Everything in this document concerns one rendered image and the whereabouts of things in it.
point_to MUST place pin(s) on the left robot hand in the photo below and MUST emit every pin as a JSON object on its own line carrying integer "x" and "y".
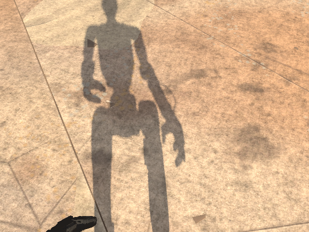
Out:
{"x": 74, "y": 224}

